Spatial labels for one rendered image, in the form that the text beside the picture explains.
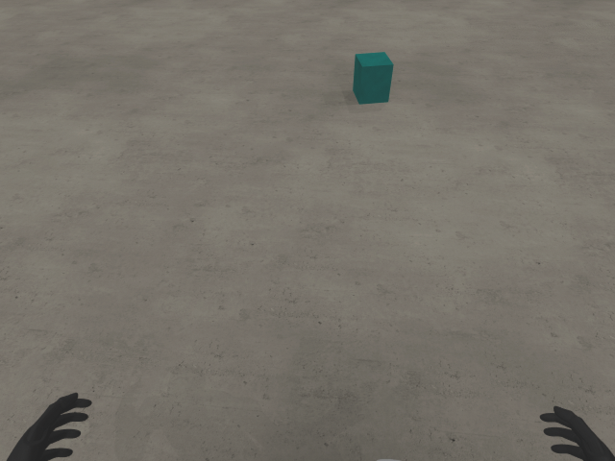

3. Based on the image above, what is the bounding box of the carton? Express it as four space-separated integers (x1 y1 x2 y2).
353 52 394 105

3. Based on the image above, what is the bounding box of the robot right hand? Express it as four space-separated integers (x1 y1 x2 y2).
540 406 615 461

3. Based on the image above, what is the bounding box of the robot left hand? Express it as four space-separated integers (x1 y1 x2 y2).
7 393 92 461

